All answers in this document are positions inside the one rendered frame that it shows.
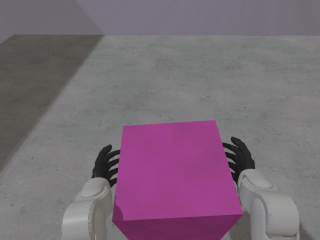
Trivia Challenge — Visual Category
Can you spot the robot left forearm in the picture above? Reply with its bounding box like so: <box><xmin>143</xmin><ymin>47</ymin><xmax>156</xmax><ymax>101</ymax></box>
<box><xmin>61</xmin><ymin>177</ymin><xmax>114</xmax><ymax>240</ymax></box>

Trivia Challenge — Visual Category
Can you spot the carton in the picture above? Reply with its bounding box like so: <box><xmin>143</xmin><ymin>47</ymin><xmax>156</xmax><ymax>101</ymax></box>
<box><xmin>112</xmin><ymin>120</ymin><xmax>244</xmax><ymax>240</ymax></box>

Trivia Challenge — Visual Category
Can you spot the left robot hand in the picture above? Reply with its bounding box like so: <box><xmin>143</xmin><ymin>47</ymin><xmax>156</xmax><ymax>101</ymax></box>
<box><xmin>92</xmin><ymin>144</ymin><xmax>121</xmax><ymax>188</ymax></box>

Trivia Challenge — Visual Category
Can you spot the right robot hand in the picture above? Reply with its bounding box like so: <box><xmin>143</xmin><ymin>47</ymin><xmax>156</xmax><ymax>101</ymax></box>
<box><xmin>222</xmin><ymin>136</ymin><xmax>255</xmax><ymax>185</ymax></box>

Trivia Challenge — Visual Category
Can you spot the robot right forearm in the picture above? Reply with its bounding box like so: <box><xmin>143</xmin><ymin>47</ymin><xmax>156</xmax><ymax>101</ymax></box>
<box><xmin>237</xmin><ymin>169</ymin><xmax>300</xmax><ymax>240</ymax></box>

